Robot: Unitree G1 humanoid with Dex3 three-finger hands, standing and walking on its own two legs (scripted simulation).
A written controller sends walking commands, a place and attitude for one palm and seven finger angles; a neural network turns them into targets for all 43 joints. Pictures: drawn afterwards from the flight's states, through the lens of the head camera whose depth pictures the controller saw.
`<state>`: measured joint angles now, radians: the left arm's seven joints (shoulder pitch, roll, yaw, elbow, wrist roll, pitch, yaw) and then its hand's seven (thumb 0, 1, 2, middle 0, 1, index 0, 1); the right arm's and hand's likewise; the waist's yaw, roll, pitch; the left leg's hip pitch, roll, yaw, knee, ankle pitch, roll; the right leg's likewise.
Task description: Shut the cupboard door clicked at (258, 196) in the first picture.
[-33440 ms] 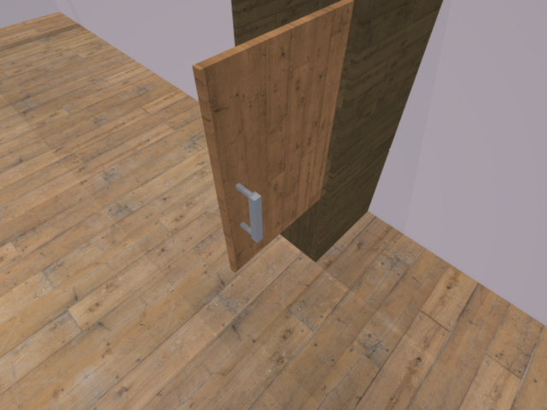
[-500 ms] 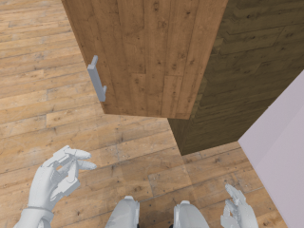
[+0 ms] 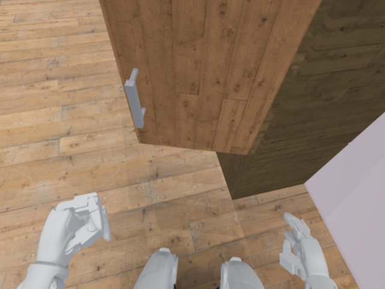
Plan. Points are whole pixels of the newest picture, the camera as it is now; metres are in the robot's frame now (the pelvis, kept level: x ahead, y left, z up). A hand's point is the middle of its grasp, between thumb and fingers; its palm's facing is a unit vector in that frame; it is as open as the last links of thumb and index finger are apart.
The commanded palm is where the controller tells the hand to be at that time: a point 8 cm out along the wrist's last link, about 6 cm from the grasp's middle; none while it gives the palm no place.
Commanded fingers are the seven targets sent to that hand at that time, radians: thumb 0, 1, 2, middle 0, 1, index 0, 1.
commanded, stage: raise the hand and make a fist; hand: left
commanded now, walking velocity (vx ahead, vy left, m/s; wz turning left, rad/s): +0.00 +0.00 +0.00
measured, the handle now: (137, 100) +0.53 +0.19 +0.02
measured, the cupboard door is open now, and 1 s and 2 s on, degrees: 71 71 71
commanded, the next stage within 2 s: bring the fist close to the handle in 0.62 s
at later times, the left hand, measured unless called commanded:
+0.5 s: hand (107, 224) +0.23 +0.17 +0.04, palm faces -0.03 -1.00 -0.03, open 3.1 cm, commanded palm +0.20 +0.23 +0.04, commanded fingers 0.00 0.90 0.90 -1.30 -1.50 -1.30 -1.50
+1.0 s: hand (119, 199) +0.27 +0.17 +0.04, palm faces -0.05 -1.00 -0.03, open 3.1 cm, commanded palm +0.26 +0.22 +0.04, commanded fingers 0.00 0.90 0.90 -1.30 -1.50 -1.30 -1.50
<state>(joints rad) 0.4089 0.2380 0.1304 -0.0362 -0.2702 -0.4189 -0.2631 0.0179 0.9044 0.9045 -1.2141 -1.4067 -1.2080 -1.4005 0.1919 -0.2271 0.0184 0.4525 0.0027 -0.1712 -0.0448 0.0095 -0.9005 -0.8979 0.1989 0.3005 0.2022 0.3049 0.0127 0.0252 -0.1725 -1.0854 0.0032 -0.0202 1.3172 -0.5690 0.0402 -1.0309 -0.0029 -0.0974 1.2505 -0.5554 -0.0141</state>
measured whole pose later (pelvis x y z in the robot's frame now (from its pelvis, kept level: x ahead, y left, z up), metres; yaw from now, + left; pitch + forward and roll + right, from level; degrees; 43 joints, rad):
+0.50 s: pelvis +0.00 -0.01 +0.00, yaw +0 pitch +19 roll -3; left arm 0.39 0.24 0.15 -0.01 -0.29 -0.43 -0.28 0.02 0.90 0.90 -1.30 -1.50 -1.30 -1.50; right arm 0.24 -0.25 0.00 0.48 0.01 -0.15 -0.05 0.01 -0.90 -0.90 0.20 0.30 0.20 0.30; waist 0.00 0.03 -0.18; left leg -1.08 0.01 -0.02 1.32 -0.57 0.02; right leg -1.04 0.01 -0.09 1.26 -0.56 -0.03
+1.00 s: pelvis +0.00 -0.02 -0.01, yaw +0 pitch +20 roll -3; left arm 0.15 0.26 0.16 0.14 -0.28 -0.40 -0.28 0.02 0.90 0.90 -1.30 -1.50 -1.30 -1.50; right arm 0.21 -0.25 0.02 0.51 0.01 -0.15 -0.06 0.01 -0.90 -0.90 0.20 0.30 0.20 0.30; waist 0.00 0.04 -0.17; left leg -1.13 0.01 -0.03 1.35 -0.57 0.01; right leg -1.08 0.01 -0.11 1.30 -0.57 -0.04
